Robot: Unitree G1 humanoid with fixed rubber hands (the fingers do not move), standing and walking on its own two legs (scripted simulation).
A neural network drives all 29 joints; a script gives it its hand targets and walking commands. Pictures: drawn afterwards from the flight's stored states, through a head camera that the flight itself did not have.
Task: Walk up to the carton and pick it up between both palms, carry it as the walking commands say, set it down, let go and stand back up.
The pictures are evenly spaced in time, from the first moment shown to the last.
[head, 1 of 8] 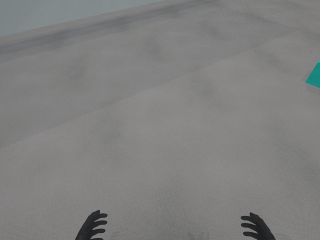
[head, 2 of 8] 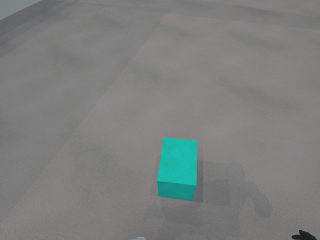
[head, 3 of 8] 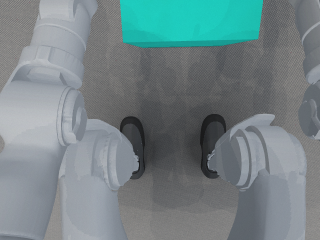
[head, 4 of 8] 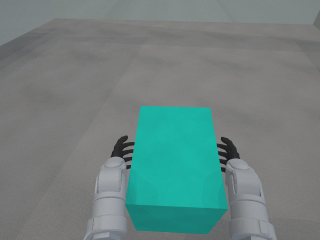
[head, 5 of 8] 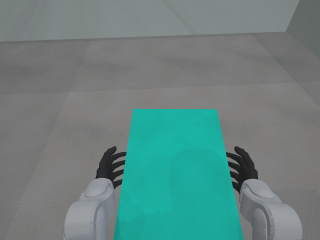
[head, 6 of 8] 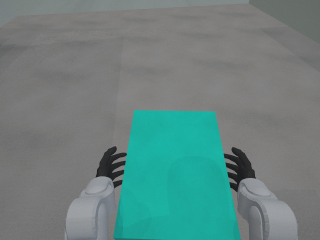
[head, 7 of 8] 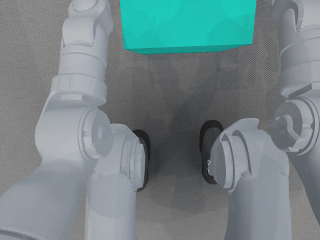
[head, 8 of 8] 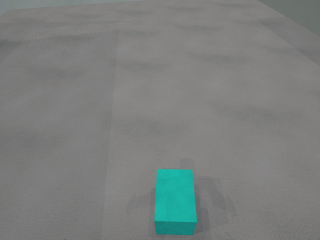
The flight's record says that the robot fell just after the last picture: no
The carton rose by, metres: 0.70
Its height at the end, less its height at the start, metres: +0.00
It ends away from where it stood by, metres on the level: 0.89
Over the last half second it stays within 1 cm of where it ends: yes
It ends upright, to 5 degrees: yes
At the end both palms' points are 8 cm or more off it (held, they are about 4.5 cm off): yes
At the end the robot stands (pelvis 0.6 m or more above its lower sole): yes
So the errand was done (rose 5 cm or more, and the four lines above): yes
